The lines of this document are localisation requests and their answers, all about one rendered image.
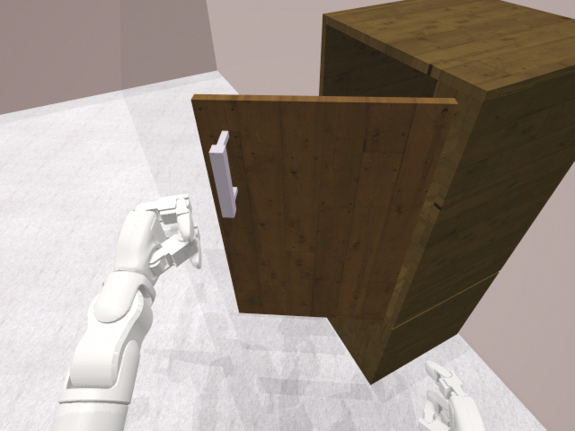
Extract handle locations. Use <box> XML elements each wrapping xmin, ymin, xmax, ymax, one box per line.
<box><xmin>209</xmin><ymin>131</ymin><xmax>238</xmax><ymax>218</ymax></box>

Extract right robot hand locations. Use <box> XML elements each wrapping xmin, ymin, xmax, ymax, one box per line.
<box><xmin>419</xmin><ymin>360</ymin><xmax>488</xmax><ymax>431</ymax></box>

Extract left robot hand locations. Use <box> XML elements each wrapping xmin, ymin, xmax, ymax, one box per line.
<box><xmin>113</xmin><ymin>194</ymin><xmax>202</xmax><ymax>286</ymax></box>

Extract cupboard door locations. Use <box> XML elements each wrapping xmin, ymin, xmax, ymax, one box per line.
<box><xmin>191</xmin><ymin>94</ymin><xmax>458</xmax><ymax>321</ymax></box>

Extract left robot forearm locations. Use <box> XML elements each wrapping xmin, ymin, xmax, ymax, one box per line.
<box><xmin>50</xmin><ymin>271</ymin><xmax>156</xmax><ymax>431</ymax></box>

